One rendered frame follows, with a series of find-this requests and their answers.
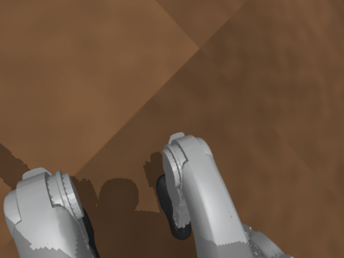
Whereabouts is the left robot foot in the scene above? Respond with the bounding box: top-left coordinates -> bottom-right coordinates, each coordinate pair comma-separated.
82,207 -> 100,258

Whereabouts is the right robot hand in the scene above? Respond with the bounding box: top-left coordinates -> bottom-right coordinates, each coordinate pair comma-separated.
242,223 -> 285,258

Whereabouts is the right robot foot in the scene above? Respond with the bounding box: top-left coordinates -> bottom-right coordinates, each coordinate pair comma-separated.
156,174 -> 191,240

